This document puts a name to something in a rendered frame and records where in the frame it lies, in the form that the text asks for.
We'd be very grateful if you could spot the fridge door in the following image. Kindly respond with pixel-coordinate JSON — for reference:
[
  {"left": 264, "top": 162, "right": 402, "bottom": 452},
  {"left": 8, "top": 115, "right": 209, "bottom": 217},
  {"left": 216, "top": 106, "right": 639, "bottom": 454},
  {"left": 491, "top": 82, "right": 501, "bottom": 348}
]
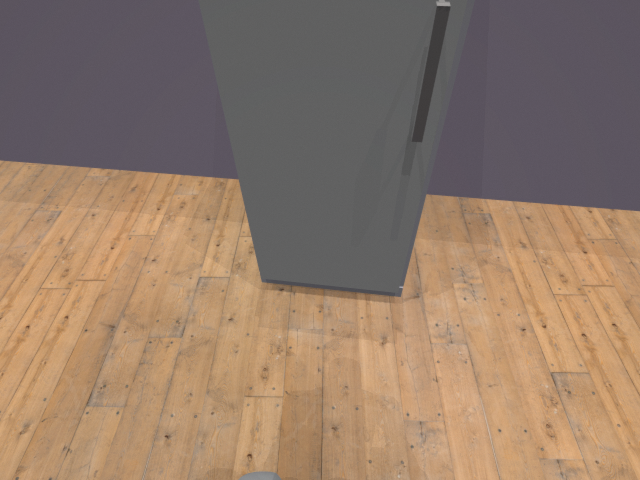
[{"left": 199, "top": 0, "right": 467, "bottom": 293}]

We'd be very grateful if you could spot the handle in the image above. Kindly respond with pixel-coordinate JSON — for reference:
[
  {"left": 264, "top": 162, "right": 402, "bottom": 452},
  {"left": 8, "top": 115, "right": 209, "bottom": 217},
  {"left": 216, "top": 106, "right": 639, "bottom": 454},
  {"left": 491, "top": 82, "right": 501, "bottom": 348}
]
[{"left": 411, "top": 0, "right": 451, "bottom": 142}]

